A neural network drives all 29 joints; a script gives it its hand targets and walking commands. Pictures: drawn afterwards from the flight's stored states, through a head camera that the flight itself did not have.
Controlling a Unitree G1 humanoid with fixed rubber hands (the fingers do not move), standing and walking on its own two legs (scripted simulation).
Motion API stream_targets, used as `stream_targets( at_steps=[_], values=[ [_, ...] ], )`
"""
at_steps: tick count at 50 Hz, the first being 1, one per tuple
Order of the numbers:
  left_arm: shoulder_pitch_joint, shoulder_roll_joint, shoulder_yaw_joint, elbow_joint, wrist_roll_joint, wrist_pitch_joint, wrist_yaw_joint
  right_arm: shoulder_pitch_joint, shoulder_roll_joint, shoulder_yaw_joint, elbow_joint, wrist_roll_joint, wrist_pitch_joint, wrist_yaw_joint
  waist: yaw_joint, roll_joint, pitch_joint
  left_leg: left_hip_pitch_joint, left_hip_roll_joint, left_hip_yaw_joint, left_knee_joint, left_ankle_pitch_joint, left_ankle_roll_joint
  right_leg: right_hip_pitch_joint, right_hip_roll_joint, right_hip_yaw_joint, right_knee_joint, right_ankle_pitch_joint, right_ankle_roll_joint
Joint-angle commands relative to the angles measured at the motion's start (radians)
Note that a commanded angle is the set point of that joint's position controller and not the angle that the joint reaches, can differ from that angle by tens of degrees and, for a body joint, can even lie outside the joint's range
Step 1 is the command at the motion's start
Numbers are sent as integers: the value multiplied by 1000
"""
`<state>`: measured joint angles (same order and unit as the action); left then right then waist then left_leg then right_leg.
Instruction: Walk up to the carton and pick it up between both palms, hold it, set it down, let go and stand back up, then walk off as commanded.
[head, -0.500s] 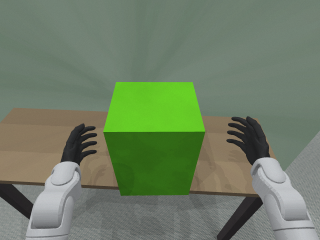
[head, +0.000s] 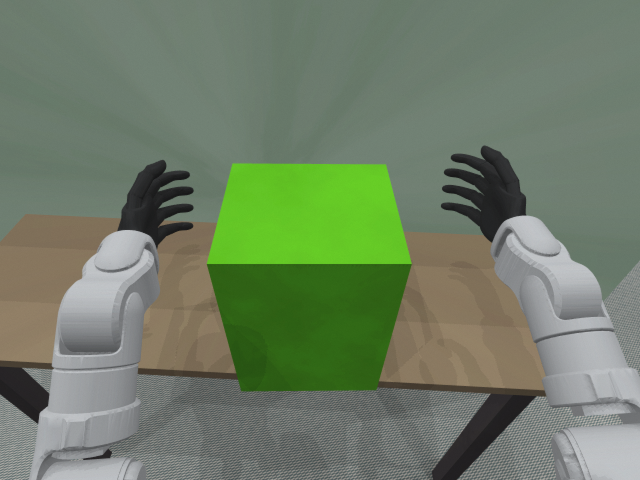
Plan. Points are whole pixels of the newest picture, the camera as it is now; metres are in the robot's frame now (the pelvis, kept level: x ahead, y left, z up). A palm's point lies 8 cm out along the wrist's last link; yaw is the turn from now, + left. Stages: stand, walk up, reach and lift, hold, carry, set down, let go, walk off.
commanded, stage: reach and lift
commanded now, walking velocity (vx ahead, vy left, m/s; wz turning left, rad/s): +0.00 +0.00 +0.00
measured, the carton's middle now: (309, 284) +0.38 +0.02 +0.05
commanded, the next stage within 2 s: none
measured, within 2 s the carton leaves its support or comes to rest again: neither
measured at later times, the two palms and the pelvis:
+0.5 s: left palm (142, 192) +0.39 +0.21 +0.20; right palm (491, 177) +0.42 -0.20 +0.21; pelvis +0.01 +0.00 +0.00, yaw +0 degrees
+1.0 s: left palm (184, 236) +0.40 +0.18 +0.13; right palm (455, 234) +0.41 -0.17 +0.12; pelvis +0.01 +0.00 +0.00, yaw +0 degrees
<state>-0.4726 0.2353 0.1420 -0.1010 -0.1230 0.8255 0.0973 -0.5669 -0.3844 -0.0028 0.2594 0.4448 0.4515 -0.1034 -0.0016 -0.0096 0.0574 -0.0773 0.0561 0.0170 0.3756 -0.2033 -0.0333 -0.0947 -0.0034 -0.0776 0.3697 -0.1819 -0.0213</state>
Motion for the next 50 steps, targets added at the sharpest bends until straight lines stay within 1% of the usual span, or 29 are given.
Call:
stream_targets(
  at_steps=[1,3,6,7,8,10,11,13,15,16,17,18,20,24,25,27,29,31,32,34,38,39,40,42,45,46,48,49,50],
  values=[
    [-468,140,106,67,-10,-12,6,-467,-170,-48,58,9,-8,-12,20,-13,-300,-66,-47,32,-94,151,16,38,50,106,-63,158,30],
    [-481,142,102,85,-5,-16,11,-482,-165,-41,100,21,-7,-8,26,0,-312,-70,-46,29,-97,158,13,44,47,105,-64,164,30],
    [-527,158,98,113,-15,-27,11,-539,-175,-36,128,32,-11,-4,31,-9,-348,-65,-48,31,-88,188,11,56,52,98,-59,195,31],
    [-561,164,85,139,-19,-29,11,-568,-184,-45,175,29,-7,0,14,1,-344,-67,-48,25,-87,184,9,43,55,95,-58,191,30],
    [-555,172,89,134,-27,-35,13,-572,-186,-36,161,44,-13,4,29,-1,-370,-56,-47,29,-77,200,7,48,57,93,-56,201,31],
    [-600,182,79,147,-29,-41,13,-617,-195,-40,185,41,-17,6,23,10,-395,-53,-48,24,-71,213,7,50,56,92,-52,218,34],
    [-605,188,86,199,-29,-44,11,-636,-187,-23,216,49,-16,11,36,1,-385,-68,-49,25,-70,209,11,47,53,94,-56,213,37],
    [-599,188,81,197,-37,-50,14,-632,-201,-26,221,51,-20,12,31,-5,-418,-49,-49,23,-64,245,7,64,60,87,-53,250,36],
    [-665,212,83,261,-33,-59,9,-689,-206,-25,270,46,-19,12,28,-11,-416,-70,-53,23,-60,227,9,59,56,87,-56,237,41],
    [-691,209,62,221,-44,-67,12,-711,-217,-30,260,52,-22,15,15,3,-437,-53,-49,18,-57,243,4,52,62,76,-49,243,37],
    [-652,216,77,267,-42,-73,9,-690,-202,-12,276,55,-24,14,30,-16,-422,-51,-52,25,-55,254,8,60,57,83,-55,260,41],
    [-648,213,73,268,-37,-80,5,-682,-207,-11,291,60,-28,15,31,-10,-431,-38,-53,20,-52,293,1,70,62,78,-56,289,41],
    [-619,197,62,325,-23,-95,-2,-657,-195,-8,355,52,-35,18,18,-5,-408,-35,-56,18,-50,284,-2,60,65,70,-63,274,38],
    [-503,164,79,317,8,-130,-22,-563,-178,23,356,62,-67,21,40,1,-415,9,-63,19,-33,382,-9,91,74,61,-58,364,40],
    [-493,159,83,323,22,-138,-27,-554,-177,11,364,49,-76,21,31,7,-407,22,-66,21,-31,383,-10,83,76,55,-59,365,42],
    [-485,144,80,302,23,-163,-34,-553,-164,18,335,47,-100,23,46,8,-427,26,-70,19,-28,397,-9,82,78,52,-57,359,43],
    [-454,141,90,347,56,-180,-40,-505,-154,6,392,22,-112,19,33,7,-391,24,-73,20,-31,367,-8,84,76,50,-66,331,44],
    [-416,118,105,452,93,-196,-48,-478,-129,24,434,15,-124,28,54,-4,-325,1,-74,21,-45,319,4,60,74,50,-79,260,44],
    [-420,116,110,427,104,-210,-49,-474,-114,33,412,19,-135,26,67,4,-346,9,-76,21,-47,324,7,63,69,55,-83,258,44],
    [-408,96,104,379,106,-241,-46,-457,-104,22,380,3,-165,21,65,12,-365,33,-77,21,-40,356,0,69,74,50,-77,283,42],
    [-390,64,98,435,131,-307,-50,-424,-71,6,404,-50,-216,18,50,1,-328,19,-79,19,-44,319,5,49,73,47,-83,243,45],
    [-385,58,93,445,123,-323,-52,-426,-59,16,388,-58,-231,14,62,-6,-327,3,-79,23,-44,313,9,52,69,52,-77,246,47],
    [-401,56,87,438,125,-349,-49,-431,-52,0,387,-73,-249,13,51,-1,-333,5,-80,20,-43,304,6,52,71,47,-78,235,47],
    [-391,43,82,487,133,-391,-45,-413,-27,7,415,-93,-275,14,58,4,-305,-12,-76,18,-48,279,9,35,66,48,-76,205,45],
    [-390,17,85,584,147,-452,-42,-417,17,14,450,-124,-313,12,74,-19,-269,-37,-69,21,-60,236,19,25,62,50,-83,150,45],
    [-386,3,77,598,155,-473,-37,-403,22,9,478,-138,-328,11,69,-11,-276,-27,-69,21,-57,234,16,18,63,48,-82,141,42],
    [-371,-8,71,610,161,-523,-34,-389,52,21,493,-145,-364,9,79,4,-291,-26,-68,25,-48,265,13,32,58,50,-74,172,43],
    [-379,-19,63,588,160,-551,-26,-396,45,7,483,-157,-386,6,74,23,-324,-1,-65,20,-39,290,4,23,65,46,-70,177,37],
    [-373,-30,61,627,168,-569,-25,-391,57,14,531,-164,-397,6,69,23,-310,-1,-63,20,-31,298,1,15,64,47,-73,187,33]
  ],
)
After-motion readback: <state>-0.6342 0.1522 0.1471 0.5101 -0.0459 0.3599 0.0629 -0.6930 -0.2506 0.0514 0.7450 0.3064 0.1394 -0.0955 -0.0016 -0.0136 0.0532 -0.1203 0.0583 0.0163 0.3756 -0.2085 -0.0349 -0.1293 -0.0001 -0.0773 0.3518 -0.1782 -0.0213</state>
